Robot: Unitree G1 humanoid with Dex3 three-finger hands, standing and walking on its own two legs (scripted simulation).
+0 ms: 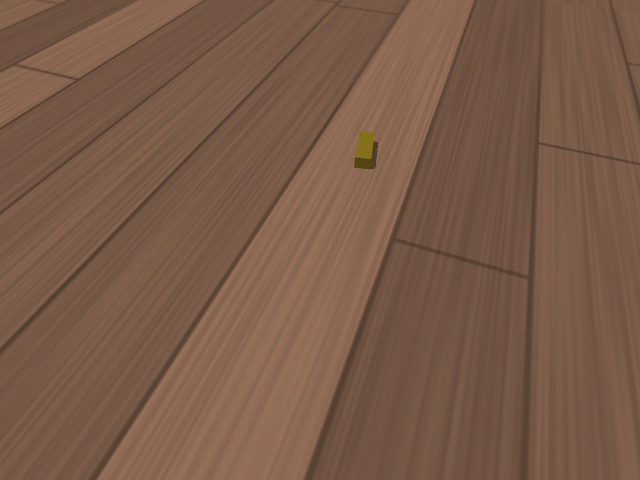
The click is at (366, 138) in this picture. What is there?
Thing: lying carton
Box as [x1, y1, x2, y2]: [354, 131, 374, 168]
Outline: 359,131 354,167 369,168 374,133
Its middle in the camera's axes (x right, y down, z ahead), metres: +0.24 -0.46 +2.00
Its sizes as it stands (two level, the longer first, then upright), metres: 0.223 0.080 0.064
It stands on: the floor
